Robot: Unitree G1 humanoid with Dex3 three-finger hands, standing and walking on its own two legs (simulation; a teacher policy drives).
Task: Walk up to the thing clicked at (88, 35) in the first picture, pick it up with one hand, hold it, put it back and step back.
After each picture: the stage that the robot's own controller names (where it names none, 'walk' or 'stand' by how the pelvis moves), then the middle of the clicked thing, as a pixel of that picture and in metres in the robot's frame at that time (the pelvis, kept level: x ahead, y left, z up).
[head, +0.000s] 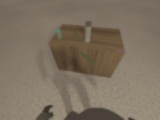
stand; (87, 32) +0.96 +0.08 -0.03
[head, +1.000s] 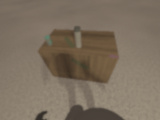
walk; (77, 37) +0.83 +0.22 -0.01
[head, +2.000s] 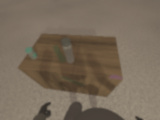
stand; (68, 51) +0.53 +0.24 +0.00
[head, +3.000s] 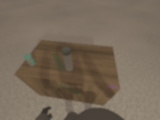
stand; (68, 60) +0.49 +0.22 -0.03
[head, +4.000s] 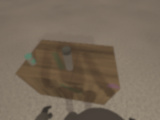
stand; (68, 59) +0.49 +0.22 -0.03
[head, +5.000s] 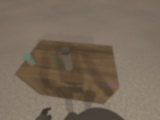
stand; (67, 59) +0.49 +0.23 -0.03
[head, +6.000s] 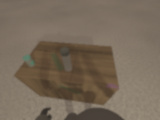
stand; (66, 60) +0.49 +0.23 -0.03
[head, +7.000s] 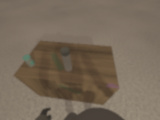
rise first; (66, 60) +0.49 +0.23 -0.03
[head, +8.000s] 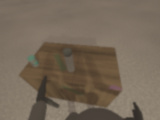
rise first; (69, 61) +0.48 +0.23 -0.03
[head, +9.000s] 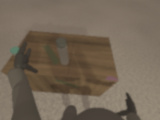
go down; (63, 53) +0.51 +0.21 +0.00
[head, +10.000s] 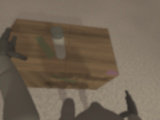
go down; (59, 45) +0.51 +0.21 +0.05
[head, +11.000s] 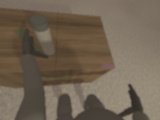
close in; (45, 39) +0.50 +0.23 +0.08
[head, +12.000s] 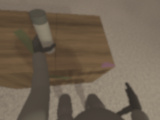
close; (45, 35) +0.53 +0.23 +0.09
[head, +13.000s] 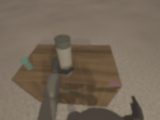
lift; (65, 58) +0.33 +0.16 +0.20
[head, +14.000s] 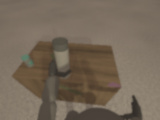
hold; (62, 61) +0.32 +0.18 +0.18
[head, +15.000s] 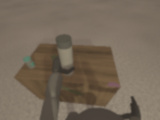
hold; (66, 58) +0.33 +0.16 +0.20
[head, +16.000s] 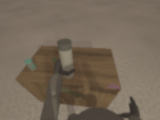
hold; (67, 60) +0.34 +0.16 +0.17
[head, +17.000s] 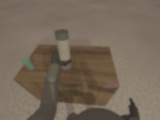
crouch; (64, 51) +0.40 +0.18 +0.19
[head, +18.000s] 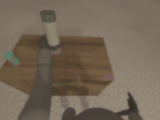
lower; (52, 35) +0.49 +0.23 +0.19
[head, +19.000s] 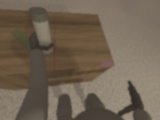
lower; (43, 34) +0.54 +0.22 +0.09
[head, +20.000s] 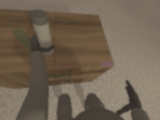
lower; (44, 36) +0.52 +0.22 +0.09
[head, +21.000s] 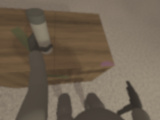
lower; (42, 35) +0.52 +0.23 +0.09
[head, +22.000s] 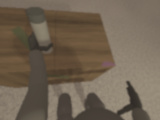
lower; (42, 34) +0.53 +0.23 +0.09
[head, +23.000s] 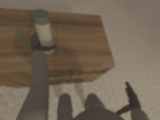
open; (45, 36) +0.52 +0.23 +0.08
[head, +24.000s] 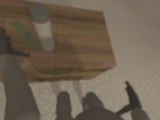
sink last; (44, 33) +0.51 +0.23 +0.09
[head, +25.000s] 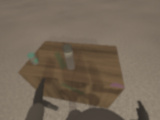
sink last; (69, 58) +0.50 +0.23 +0.02
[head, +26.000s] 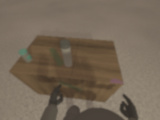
stand; (66, 54) +0.49 +0.22 +0.03
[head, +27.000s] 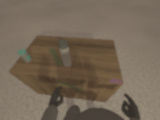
stand; (65, 54) +0.49 +0.23 +0.04
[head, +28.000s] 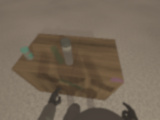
stand; (67, 53) +0.50 +0.21 +0.03
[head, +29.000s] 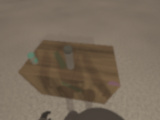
stand; (69, 58) +0.52 +0.22 -0.03
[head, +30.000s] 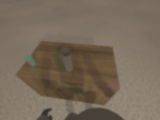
stand; (67, 60) +0.49 +0.23 -0.03
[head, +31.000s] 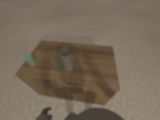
stand; (67, 60) +0.48 +0.23 -0.03
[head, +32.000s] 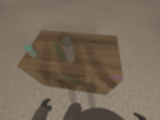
walk; (69, 51) +0.53 +0.22 -0.02
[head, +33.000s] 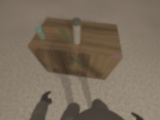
walk; (76, 32) +0.74 +0.18 +0.00
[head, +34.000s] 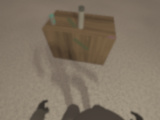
walk; (81, 18) +1.08 +0.20 -0.02
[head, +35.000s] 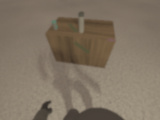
stand; (81, 23) +1.10 +0.20 -0.01
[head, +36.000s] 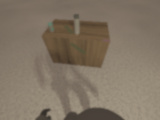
stand; (76, 24) +1.12 +0.24 -0.03
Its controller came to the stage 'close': yes
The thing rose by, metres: 0.22
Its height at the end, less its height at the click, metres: +0.00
